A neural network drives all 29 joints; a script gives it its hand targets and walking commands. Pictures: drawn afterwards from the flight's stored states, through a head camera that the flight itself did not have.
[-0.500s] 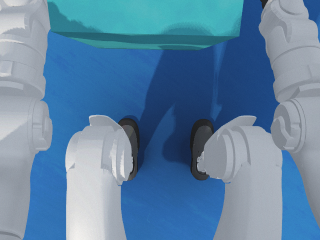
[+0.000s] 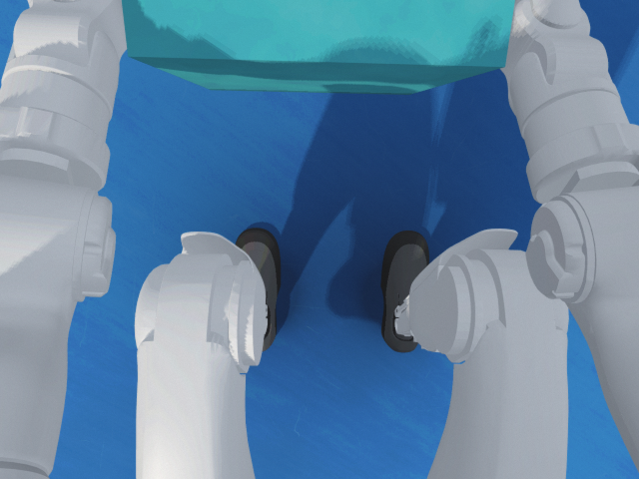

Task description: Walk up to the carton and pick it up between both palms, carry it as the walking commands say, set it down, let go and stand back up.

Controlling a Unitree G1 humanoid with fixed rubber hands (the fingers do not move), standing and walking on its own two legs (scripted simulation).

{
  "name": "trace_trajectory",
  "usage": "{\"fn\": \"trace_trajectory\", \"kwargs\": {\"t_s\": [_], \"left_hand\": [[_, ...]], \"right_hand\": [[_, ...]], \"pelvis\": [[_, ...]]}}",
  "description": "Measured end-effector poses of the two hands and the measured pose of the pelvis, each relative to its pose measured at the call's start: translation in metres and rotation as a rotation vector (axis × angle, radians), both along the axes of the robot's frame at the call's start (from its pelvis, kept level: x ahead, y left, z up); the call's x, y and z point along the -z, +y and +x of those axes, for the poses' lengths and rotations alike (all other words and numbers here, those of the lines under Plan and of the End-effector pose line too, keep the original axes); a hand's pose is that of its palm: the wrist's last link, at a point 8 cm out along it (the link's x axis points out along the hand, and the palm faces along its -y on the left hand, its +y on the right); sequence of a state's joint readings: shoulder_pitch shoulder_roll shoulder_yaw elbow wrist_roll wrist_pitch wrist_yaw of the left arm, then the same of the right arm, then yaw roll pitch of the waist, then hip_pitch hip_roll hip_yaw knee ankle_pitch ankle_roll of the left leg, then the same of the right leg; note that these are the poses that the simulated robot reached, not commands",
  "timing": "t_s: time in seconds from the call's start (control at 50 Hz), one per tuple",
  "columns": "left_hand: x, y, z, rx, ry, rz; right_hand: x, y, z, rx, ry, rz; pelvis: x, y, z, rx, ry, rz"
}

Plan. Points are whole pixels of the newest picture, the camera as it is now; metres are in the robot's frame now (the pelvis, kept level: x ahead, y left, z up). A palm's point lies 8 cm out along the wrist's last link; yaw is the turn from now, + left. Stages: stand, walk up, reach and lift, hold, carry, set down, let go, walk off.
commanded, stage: reach and lift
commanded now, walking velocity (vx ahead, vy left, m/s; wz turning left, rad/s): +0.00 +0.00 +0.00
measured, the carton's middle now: out of the picture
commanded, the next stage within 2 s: none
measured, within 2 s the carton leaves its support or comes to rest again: leaves its support in 0.58 s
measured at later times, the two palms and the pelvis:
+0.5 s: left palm out of the picture +0.55 +0.22 -0.17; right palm out of the picture +0.55 -0.16 -0.18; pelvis +0.00 -0.01 -0.01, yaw +0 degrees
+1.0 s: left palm out of the picture +0.55 +0.21 -0.10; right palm out of the picture +0.55 -0.16 -0.12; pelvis -0.01 -0.01 +0.03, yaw +0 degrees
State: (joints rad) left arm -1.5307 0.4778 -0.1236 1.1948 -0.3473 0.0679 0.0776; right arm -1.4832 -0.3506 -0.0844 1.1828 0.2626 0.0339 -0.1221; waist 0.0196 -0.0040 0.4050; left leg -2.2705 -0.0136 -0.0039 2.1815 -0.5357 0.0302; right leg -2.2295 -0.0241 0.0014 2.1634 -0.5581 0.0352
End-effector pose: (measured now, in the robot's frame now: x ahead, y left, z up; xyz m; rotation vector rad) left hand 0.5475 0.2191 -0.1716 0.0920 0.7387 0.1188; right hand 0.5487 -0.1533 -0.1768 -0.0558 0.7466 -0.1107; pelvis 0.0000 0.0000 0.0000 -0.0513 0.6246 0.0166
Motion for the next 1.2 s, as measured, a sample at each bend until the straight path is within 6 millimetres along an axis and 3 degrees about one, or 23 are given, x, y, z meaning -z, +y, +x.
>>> {"fn": "trace_trajectory", "kwargs": {"t_s": [0.54,0.74,0.9,1.06,1.2], "left_hand": [[-0.007,-0.003,0.005,-0.022,0.015,-0.034],[-0.009,-0.016,0.006,-0.011,-0.015,-0.051],[-0.045,-0.017,0.004,-0.005,-0.004,-0.044],[-0.078,-0.004,0.010,-0.021,-0.026,-0.036],[-0.079,-0.006,0.012,-0.009,-0.033,-0.045]], "right_hand": [[0.000,-0.003,0.002,0.024,0.015,0.051],[-0.020,-0.015,0.007,0.004,-0.013,-0.011],[-0.043,-0.016,-0.006,0.031,-0.003,0.017],[-0.063,-0.003,0.001,0.015,-0.023,0.039],[-0.066,-0.005,0.001,0.016,-0.030,0.029]], "pelvis": [[0.010,-0.006,0.002,0.014,0.024,0.022],[-0.004,-0.011,-0.006,0.010,-0.082,0.021],[-0.021,-0.011,-0.009,0.011,-0.113,0.020],[-0.035,-0.010,-0.012,0.001,-0.104,0.022],[-0.040,-0.010,-0.011,-0.005,-0.102,0.017]]}}
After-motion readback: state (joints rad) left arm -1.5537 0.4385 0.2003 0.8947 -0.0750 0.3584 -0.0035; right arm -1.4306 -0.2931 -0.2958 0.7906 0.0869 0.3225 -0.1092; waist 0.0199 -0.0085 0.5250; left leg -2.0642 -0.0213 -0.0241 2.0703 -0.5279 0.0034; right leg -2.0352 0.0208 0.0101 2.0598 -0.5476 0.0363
